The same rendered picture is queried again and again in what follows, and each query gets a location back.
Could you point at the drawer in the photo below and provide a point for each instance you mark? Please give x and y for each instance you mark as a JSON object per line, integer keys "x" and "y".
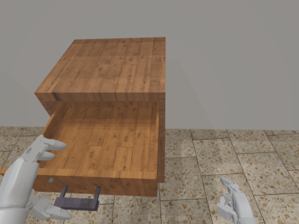
{"x": 112, "y": 144}

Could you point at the handle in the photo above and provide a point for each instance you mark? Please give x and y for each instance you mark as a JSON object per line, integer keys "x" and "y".
{"x": 67, "y": 203}

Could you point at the robot right hand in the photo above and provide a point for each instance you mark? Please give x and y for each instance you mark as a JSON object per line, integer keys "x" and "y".
{"x": 235, "y": 207}

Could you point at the left robot forearm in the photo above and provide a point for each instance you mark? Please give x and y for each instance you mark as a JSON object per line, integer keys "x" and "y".
{"x": 13, "y": 215}

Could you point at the cabinet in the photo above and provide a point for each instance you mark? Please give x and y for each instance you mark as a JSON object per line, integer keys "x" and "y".
{"x": 117, "y": 69}

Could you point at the robot left hand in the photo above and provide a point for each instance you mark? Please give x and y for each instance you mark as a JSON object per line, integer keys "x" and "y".
{"x": 17, "y": 183}

